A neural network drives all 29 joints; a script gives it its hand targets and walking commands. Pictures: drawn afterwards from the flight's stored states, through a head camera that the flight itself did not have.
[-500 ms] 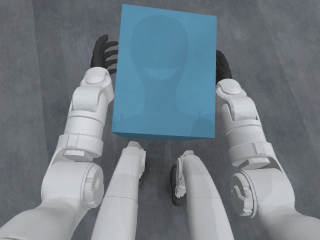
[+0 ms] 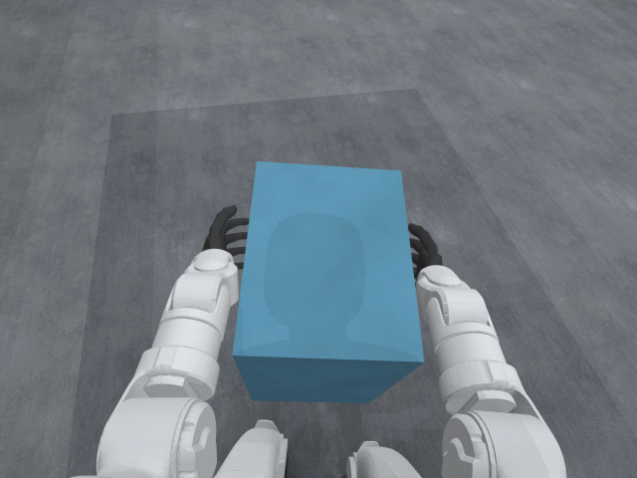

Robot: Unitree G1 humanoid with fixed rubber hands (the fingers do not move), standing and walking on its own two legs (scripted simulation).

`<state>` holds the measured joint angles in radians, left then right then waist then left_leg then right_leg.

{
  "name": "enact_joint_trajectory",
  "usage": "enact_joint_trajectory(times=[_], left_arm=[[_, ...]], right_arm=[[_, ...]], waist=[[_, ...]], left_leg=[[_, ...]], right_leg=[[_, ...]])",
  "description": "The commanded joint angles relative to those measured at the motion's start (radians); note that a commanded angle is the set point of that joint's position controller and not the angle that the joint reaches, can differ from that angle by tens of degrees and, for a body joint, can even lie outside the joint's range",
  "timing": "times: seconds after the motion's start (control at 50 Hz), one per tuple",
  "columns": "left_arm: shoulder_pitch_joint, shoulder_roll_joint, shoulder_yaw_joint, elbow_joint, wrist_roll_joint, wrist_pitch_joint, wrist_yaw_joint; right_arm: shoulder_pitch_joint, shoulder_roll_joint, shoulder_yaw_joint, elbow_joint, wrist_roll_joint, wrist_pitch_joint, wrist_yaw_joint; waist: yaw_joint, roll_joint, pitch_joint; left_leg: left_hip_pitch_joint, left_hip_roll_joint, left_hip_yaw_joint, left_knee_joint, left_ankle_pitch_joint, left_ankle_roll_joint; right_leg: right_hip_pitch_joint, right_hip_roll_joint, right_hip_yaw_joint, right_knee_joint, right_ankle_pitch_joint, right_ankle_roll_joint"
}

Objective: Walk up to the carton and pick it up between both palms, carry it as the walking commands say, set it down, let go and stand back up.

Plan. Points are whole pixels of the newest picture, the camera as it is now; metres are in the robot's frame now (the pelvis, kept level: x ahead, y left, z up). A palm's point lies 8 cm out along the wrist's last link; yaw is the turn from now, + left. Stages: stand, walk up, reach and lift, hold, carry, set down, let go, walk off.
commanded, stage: reach and lift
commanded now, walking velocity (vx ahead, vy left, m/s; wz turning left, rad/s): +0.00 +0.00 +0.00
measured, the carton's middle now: (319, 297) +0.36 +0.00 -0.05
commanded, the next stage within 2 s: hold in 1.64 s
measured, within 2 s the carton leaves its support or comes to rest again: neither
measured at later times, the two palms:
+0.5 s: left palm (220, 237) +0.38 +0.13 +0.07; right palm (446, 259) +0.36 -0.15 +0.07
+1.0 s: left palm (214, 233) +0.38 +0.13 +0.09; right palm (450, 253) +0.35 -0.15 +0.09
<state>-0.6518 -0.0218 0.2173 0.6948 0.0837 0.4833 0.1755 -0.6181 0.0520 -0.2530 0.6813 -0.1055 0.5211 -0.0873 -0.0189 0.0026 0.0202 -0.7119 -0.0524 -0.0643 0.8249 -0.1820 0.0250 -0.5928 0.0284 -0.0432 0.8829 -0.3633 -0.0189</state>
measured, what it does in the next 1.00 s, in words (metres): shifts its weight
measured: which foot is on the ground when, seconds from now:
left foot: down 0.00-1.00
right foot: down 0.00-1.00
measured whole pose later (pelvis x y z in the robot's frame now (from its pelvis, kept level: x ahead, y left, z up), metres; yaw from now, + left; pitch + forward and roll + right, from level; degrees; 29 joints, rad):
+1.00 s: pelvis +0.06 +0.00 +0.04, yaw +0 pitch -3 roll -2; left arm -0.41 -0.11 0.21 0.46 0.14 0.66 0.13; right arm -0.36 0.18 -0.33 0.37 -0.21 0.71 -0.03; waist -0.02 -0.01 -0.06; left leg -0.35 -0.05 -0.07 0.57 -0.17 0.03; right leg -0.21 0.03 -0.03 0.56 -0.31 -0.02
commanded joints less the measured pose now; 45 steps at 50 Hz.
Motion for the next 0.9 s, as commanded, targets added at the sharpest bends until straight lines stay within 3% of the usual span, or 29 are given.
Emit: enact_joint_trajectory(times=[0.0, 0.04, 0.12, 0.26, 0.44, 0.66, 0.88], left_arm=[[-0.631, -1.234, -0.314, 0.086, -0.048, -0.017, -0.380], [-0.628, -1.250, -0.297, 0.062, -0.061, -0.012, -0.392], [-0.628, -1.276, -0.295, 0.051, -0.067, 0.018, -0.407], [-0.582, -1.304, -0.424, -0.122, -0.157, 0.057, -0.412], [-0.451, -1.284, -0.577, -0.345, -0.197, 0.114, -0.396], [-0.368, -1.217, -0.608, -0.384, -0.186, 0.183, -0.392], [-0.422, -1.207, -0.589, -0.379, -0.180, 0.185, -0.377]], right_arm=[[-0.864, 1.107, 0.167, -0.108, 0.037, -0.097, 0.293], [-0.860, 1.132, 0.191, -0.147, 0.039, -0.076, 0.298], [-0.854, 1.147, 0.201, -0.150, 0.034, -0.046, 0.310], [-0.794, 1.171, 0.334, -0.330, 0.107, -0.007, 0.304], [-0.640, 1.150, 0.526, -0.495, 0.181, 0.055, 0.303], [-0.550, 1.087, 0.575, -0.504, 0.188, 0.123, 0.293], [-0.586, 1.074, 0.559, -0.448, 0.190, 0.118, 0.306]], waist=[[-0.100, -0.014, -0.531], [-0.081, -0.019, -0.510], [-0.085, -0.003, -0.479], [-0.106, 0.000, -0.576], [-0.091, 0.000, -0.631], [-0.063, -0.007, -0.517], [-0.026, 0.003, -0.493]], left_leg=[[0.635, 0.029, -0.089, -0.175, -0.248, -0.021], [0.698, 0.022, -0.072, -0.196, -0.213, -0.020], [0.763, 0.010, -0.069, -0.228, -0.206, -0.016], [0.897, 0.001, -0.080, -0.247, 0.111, -0.023], [0.927, 0.000, -0.070, -0.258, 0.327, -0.038], [0.889, -0.003, -0.050, -0.300, 0.257, -0.050], [0.918, 0.006, -0.053, -0.311, 0.190, -0.060]], right_leg=[[-0.067, -0.010, 0.137, -0.330, -0.154, -0.021], [0.007, -0.017, 0.149, -0.366, -0.138, -0.024], [0.036, -0.021, 0.160, -0.406, -0.140, -0.032], [0.163, -0.009, 0.154, -0.435, 0.132, -0.043], [0.298, 0.000, 0.152, -0.455, 0.326, -0.030], [0.318, -0.006, 0.147, -0.502, 0.298, -0.010], [0.262, -0.008, 0.142, -0.513, 0.208, -0.015]])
